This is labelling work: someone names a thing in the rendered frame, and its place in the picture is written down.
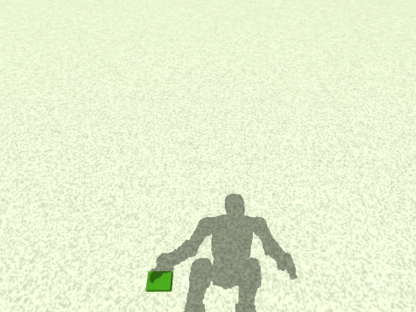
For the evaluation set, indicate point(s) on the small box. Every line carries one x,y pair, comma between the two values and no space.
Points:
159,281

